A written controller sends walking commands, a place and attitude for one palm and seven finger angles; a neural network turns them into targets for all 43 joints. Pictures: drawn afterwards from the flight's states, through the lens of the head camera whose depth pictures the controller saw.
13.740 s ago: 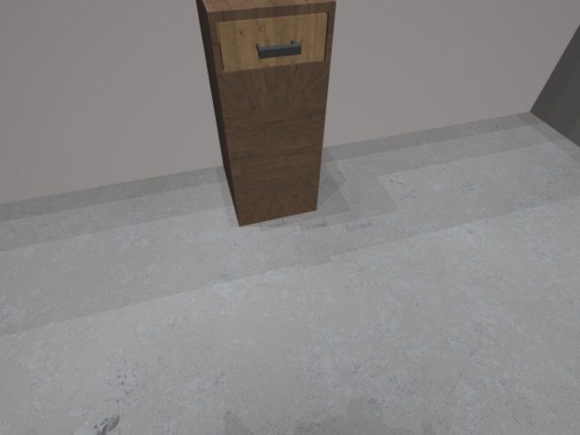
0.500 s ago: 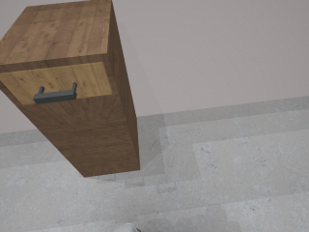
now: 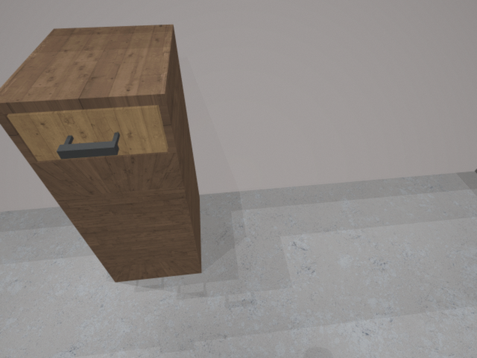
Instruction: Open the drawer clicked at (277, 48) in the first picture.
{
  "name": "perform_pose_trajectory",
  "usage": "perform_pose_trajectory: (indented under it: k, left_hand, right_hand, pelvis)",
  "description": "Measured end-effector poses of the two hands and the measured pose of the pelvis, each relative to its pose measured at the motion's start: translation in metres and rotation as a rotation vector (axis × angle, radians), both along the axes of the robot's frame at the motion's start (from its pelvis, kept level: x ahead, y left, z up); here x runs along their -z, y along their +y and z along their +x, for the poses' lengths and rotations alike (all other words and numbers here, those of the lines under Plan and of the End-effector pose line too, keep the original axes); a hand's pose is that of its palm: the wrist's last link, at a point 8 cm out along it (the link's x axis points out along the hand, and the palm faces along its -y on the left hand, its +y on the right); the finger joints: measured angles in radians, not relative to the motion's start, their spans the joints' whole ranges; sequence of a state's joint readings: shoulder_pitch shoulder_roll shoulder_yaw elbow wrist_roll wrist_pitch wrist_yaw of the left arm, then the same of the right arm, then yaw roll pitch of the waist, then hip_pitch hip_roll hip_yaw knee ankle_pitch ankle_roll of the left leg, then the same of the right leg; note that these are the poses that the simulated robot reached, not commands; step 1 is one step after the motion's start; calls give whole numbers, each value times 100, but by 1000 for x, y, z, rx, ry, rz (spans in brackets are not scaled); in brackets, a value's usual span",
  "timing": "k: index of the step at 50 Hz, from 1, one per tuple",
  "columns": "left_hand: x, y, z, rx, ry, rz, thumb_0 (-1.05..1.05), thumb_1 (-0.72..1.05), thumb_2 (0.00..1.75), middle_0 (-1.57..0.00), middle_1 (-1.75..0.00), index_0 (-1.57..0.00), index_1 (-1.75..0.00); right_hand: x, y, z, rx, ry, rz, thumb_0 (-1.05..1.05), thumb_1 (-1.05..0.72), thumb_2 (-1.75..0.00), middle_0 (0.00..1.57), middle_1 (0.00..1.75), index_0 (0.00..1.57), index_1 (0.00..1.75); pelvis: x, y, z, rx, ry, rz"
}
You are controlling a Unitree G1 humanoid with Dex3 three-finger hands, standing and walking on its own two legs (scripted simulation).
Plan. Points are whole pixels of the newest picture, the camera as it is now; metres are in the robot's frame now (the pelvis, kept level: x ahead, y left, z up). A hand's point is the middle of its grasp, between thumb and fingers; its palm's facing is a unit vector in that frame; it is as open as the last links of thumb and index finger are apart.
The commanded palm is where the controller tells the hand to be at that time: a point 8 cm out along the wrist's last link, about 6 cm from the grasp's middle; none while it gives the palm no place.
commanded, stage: come to a stop and stand still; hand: left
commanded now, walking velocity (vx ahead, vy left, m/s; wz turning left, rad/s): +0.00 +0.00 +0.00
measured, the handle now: (91, 143) +0.55 +0.40 +0.03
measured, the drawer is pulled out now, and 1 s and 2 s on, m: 0.00 0.00 0.00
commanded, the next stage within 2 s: look again from close up in 1.12 s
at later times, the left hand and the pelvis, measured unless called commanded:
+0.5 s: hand out of the picture -0.03 +0.18 -0.18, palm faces +0.05 -0.99 -0.15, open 7.4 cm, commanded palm none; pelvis +0.00 +0.03 +0.00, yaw -1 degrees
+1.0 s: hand out of the picture +0.03 +0.23 -0.17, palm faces +0.02 -0.98 -0.20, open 7.4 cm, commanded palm none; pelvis +0.02 +0.05 +0.00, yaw -1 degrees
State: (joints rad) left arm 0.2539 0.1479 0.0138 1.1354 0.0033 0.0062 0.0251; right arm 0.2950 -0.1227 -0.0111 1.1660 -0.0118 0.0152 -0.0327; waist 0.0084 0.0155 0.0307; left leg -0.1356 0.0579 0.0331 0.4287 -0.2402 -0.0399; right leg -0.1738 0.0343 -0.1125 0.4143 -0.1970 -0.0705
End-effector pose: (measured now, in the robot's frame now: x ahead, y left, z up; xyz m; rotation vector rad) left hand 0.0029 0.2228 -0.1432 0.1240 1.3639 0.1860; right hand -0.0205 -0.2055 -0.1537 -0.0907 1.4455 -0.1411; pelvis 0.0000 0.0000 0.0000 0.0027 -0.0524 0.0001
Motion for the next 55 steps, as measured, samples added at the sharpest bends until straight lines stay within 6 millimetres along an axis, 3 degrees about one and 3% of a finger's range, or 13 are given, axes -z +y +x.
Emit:
perform_pose_trajectory:
  k: [10,19,36,55]
  left_hand:
    - [3,-3,-40,-19,85,-35,1,91,90,-20,-30,-20,-30]
    - [5,3,-45,-19,100,-56,1,91,90,-20,-30,-20,-30]
    - [3,31,-13,14,58,-33,1,91,90,-20,-30,-20,-30]
    - [-3,66,30,46,-4,22,1,91,90,-20,-30,-20,-30]
  right_hand:
    - [-4,17,-38,31,56,8,0,-91,-90,20,30,20,30]
    - [-7,33,-50,45,81,2,0,-91,-90,20,30,20,30]
    - [-6,50,3,31,-30,-3,0,-91,-90,20,30,20,30]
    - [-16,17,41,-8,-78,-95,0,-91,-90,20,30,20,30]
  pelvis:
    - [-1,10,-9,10,18,-3]
    - [-1,24,-7,14,27,-1]
    - [-2,45,8,21,29,-1]
    - [-4,51,22,16,17,-5]
